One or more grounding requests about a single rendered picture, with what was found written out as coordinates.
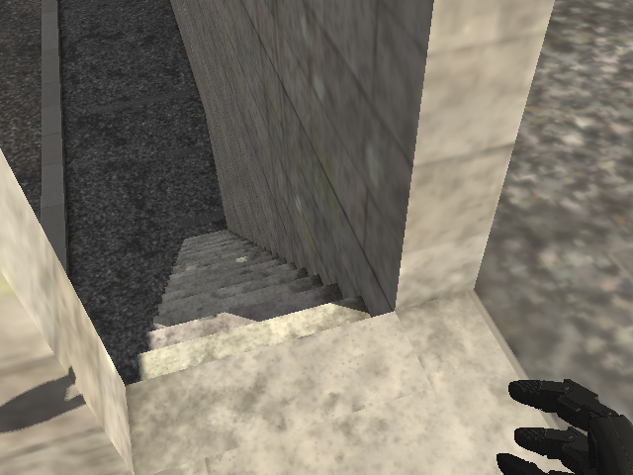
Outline stairs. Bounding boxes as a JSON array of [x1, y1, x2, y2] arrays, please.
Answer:
[[137, 229, 371, 381]]

